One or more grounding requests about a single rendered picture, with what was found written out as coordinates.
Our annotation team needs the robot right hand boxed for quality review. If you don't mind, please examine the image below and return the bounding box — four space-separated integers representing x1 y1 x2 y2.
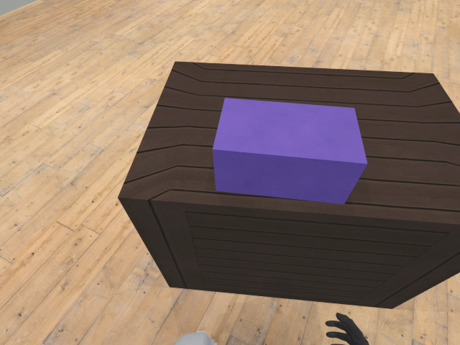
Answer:
326 313 369 345

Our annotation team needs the carton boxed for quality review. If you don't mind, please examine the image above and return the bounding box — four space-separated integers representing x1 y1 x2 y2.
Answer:
213 98 367 204

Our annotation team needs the pedestal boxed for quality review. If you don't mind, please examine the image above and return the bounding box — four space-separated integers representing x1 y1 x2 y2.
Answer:
118 61 460 309

